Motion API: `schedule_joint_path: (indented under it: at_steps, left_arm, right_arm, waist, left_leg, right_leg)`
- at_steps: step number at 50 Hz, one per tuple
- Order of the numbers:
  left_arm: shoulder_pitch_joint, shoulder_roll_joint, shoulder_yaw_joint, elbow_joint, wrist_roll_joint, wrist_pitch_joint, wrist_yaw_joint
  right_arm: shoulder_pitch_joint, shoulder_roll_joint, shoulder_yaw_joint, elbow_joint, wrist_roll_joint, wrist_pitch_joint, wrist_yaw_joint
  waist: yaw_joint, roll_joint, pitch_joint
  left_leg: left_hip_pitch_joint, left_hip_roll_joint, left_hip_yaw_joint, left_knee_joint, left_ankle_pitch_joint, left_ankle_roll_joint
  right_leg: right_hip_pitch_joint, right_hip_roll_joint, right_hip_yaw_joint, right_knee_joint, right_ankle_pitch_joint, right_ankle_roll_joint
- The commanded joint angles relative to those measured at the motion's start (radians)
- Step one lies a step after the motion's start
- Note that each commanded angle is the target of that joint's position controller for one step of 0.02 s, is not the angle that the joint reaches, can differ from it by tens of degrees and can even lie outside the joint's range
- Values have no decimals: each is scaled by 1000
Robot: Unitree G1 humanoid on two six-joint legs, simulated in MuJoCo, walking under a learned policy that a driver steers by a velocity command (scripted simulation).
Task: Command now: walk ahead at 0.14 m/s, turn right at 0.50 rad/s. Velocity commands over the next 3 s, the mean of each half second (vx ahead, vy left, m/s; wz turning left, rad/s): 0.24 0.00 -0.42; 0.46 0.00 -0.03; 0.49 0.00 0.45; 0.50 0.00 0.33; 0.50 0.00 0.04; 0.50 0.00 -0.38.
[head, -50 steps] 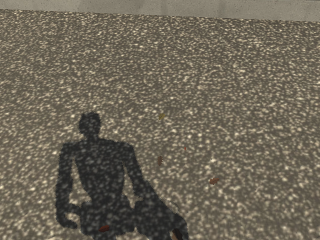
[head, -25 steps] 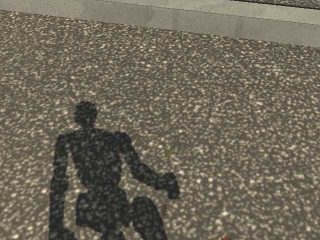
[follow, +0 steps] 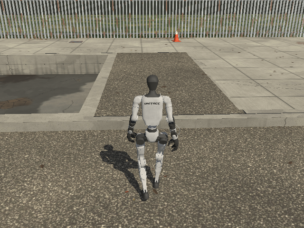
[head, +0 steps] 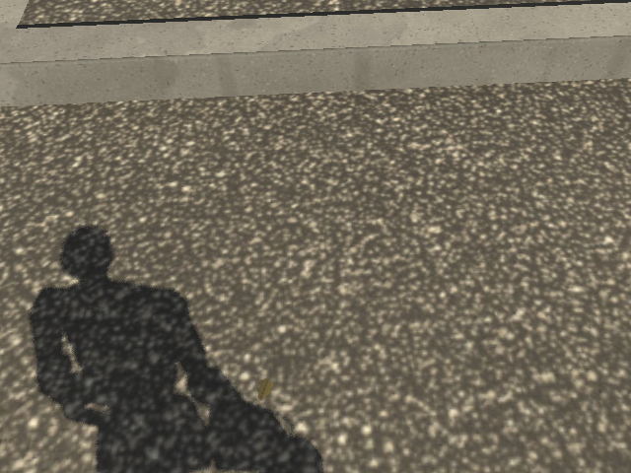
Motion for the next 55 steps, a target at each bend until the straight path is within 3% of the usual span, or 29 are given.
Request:
schedule_joint_path:
  at_steps: [1, 3, 4, 7, 9, 11, 12, 16, 21, 24, 26, 27, 28, 29, 30, 31, 32, 34, 36, 41, 45, 47, 49, 50, 51, 52, 53, 54, 55]
  left_arm:
    - [232, 261, 77, -21, -48, 26, 15]
    - [111, 158, 49, -42, -39, 48, 25]
    - [102, 140, 44, -44, -40, 53, 30]
    - [107, 168, 50, -56, -24, 46, 26]
    - [115, 190, 58, -64, -26, 44, 23]
    - [120, 203, 63, -73, -27, 52, 22]
    - [128, 206, 63, -75, -26, 53, 21]
    - [194, 209, 62, -60, -23, 44, 18]
    - [211, 212, 57, -50, -14, 33, 13]
    - [183, 215, 56, -59, -16, 33, 7]
    - [145, 206, 54, -69, -26, 38, 8]
    - [120, 172, 47, -83, -27, 35, 11]
    - [85, 94, 25, -114, -29, 25, 10]
    - [82, 70, 16, -134, -29, 8, 5]
    - [59, 131, 26, -143, -1, -2, -3]
    - [77, 158, 33, -132, 0, -6, -17]
    - [94, 170, 37, -114, 2, -6, -25]
    - [96, 158, 35, -97, 13, 2, -36]
    - [41, 124, 23, -113, 11, 9, -38]
    - [-137, 90, 0, -168, 1, 15, -38]
    - [-212, 95, -7, -197, -8, 10, -35]
    - [-158, 113, -2, -187, -10, 2, -24]
    - [69, 156, 19, -115, -5, -14, -1]
    - [233, 214, 37, -80, 16, -28, 15]
    - [349, 331, 63, -74, 42, -28, 25]
    - [333, 301, 62, -68, 12, -13, 19]
    - [224, 231, 41, -78, 1, -9, 16]
    - [145, 166, 25, -87, -4, -15, 13]
    - [116, 134, 16, -84, -5, -22, 13]
  right_arm:
    - [89, -111, -24, -93, -12, 17, 7]
    - [-33, -110, -28, -125, -19, 23, 11]
    - [-42, -119, -32, -135, -31, 37, 9]
    - [-8, -95, -28, -136, -33, 76, 9]
    - [-37, -100, -28, -155, -36, 80, 19]
    - [-105, -122, -32, -186, -43, 84, 28]
    - [-124, -131, -34, -194, -42, 83, 31]
    - [-169, -123, -28, -210, -38, 66, 37]
    - [-171, -120, -19, -221, -30, 41, 50]
    - [-122, -120, -15, -215, -22, 28, 50]
    - [-15, -106, -11, -179, -19, 17, 41]
    - [48, -119, -12, -158, -22, 8, 32]
    - [134, -177, -20, -146, -33, -3, 20]
    - [131, -270, -40, -155, -28, -4, 18]
    - [96, -280, -54, -141, -34, -1, 18]
    - [26, -227, -42, -157, -20, -7, 28]
    - [-4, -194, -35, -163, -9, -14, 38]
    - [20, -164, -27, -152, -5, -28, 43]
    - [84, -146, -23, -121, -5, -35, 48]
    - [169, -148, -24, -85, -8, -37, 47]
    - [206, -169, -26, -60, -13, -33, 40]
    - [177, -189, -30, -59, -13, -28, 37]
    - [140, -206, -32, -60, -4, -26, 38]
    - [123, -184, -26, -79, 6, -28, 41]
    - [210, -51, 4, -118, 38, -25, 47]
    - [205, -142, -22, -97, 18, -15, 36]
    - [125, -160, -33, -111, 3, -7, 38]
    - [80, -131, -26, -116, -1, -8, 48]
    - [67, -116, -28, -112, -8, 0, 54]
  waist:
    - [61, -39, -370]
    - [24, 23, -131]
    - [8, 7, -103]
    - [-12, -26, -148]
    - [-5, -45, -181]
    - [16, -93, -162]
    - [23, -106, -149]
    - [54, -94, -132]
    - [57, -107, -114]
    - [30, -107, -94]
    - [-32, -64, -73]
    - [-60, -16, -60]
    - [-87, 151, -68]
    - [-67, 214, -37]
    - [-36, 128, 39]
    - [11, 94, 50]
    - [24, 92, 31]
    - [17, 116, -10]
    - [-4, 106, -15]
    - [-58, 120, 2]
    - [-72, 130, 12]
    - [-31, 132, -9]
    - [80, 92, -128]
    - [146, 44, -238]
    - [137, -192, -424]
    - [132, -169, -431]
    - [85, -95, -248]
    - [61, -73, -136]
    - [38, -84, -82]
  left_leg:
    - [-395, -21, -223, 593, -100, -34]
    - [-425, 27, -229, 462, 19, -46]
    - [-395, 41, -233, 390, 54, -52]
    - [-336, 21, -226, 317, 112, -67]
    - [-349, 34, -235, 249, 151, -78]
    - [-393, 38, -241, 177, 175, -92]
    - [-415, 38, -240, 142, 183, -98]
    - [-431, 38, -234, 16, 211, -96]
    - [-336, 9, -204, -127, 158, -58]
    - [-186, -21, -180, -257, 97, -18]
    - [20, -45, -143, -456, 184, 22]
    - [145, -12, -193, -523, 153, 41]
    - [237, 194, -451, -674, -73, 76]
    - [265, 369, -777, -792, -293, 140]
    - [136, 404, -836, -804, -332, 194]
    - [107, 337, -751, -798, -270, 176]
    - [108, 273, -647, -799, -165, 143]
    - [121, 192, -490, -787, 65, 121]
    - [140, 168, -422, -772, 230, 130]
    - [157, 150, -333, -734, 541, 138]
    - [182, 176, -334, -671, 713, 136]
    - [178, 192, -349, -599, 866, 123]
    - [129, 146, -308, -355, 1028, 91]
    - [-43, 101, -284, -138, 807, 76]
    - [-374, -33, -197, 224, 229, 31]
    - [-443, -58, -256, 364, -21, 48]
    - [-476, 4, -284, 390, 61, 62]
    - [-464, 39, -275, 349, 138, 62]
    - [-432, 58, -270, 311, 173, 60]
  right_leg:
    - [542, -438, 562, -150, 814, -316]
    - [285, -329, 446, -254, 490, -221]
    - [217, -279, 400, -274, 423, -181]
    - [174, -217, 365, -282, 387, -137]
    - [180, -190, 396, -326, 82, -121]
    - [185, -173, 466, -386, -268, -108]
    - [200, -181, 491, -410, -336, -104]
    - [272, -210, 532, -445, -371, -91]
    - [259, -216, 524, -447, -403, -97]
    - [161, -208, 513, -424, -438, -99]
    - [28, -169, 478, -357, -483, -73]
    - [-92, -122, 443, -265, -486, -38]
    - [-226, -31, 320, -8, -454, 16]
    - [-383, 77, 164, 193, -378, 43]
    - [-408, 1, 215, 277, -273, 40]
    - [-380, -40, 215, 305, -194, 54]
    - [-352, -50, 193, 316, -147, 75]
    - [-314, -67, 137, 368, -64, 107]
    - [-334, -88, 105, 375, -15, 123]
    - [-287, -100, 45, 184, 48, 146]
    - [-173, -74, 23, 34, 19, 113]
    - [-49, -46, 25, -18, -21, 85]
    - [268, -10, 26, -119, 9, 48]
    - [535, -139, 146, -123, -33, 14]
    - [870, -477, 564, -153, -154, -73]
    - [757, -529, 764, -278, -213, -103]
    - [597, -469, 611, -303, -281, -72]
    - [453, -419, 479, -350, -226, -48]
    - [367, -372, 375, -383, -159, -16]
